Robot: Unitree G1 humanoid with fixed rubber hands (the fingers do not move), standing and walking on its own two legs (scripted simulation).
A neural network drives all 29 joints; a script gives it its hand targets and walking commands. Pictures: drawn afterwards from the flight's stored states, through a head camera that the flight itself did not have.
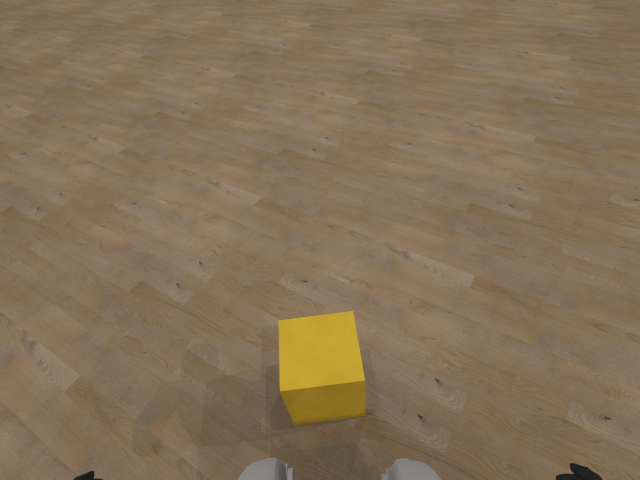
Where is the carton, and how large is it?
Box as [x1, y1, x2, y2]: [278, 311, 365, 424]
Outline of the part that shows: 352,311 278,320 280,392 294,424 365,415 364,377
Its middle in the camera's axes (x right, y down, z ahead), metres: +0.00 +0.36 +1.11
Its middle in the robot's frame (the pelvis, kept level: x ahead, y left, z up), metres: +0.53 +0.06 -0.58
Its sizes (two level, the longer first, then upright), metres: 0.210 0.200 0.250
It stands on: the floor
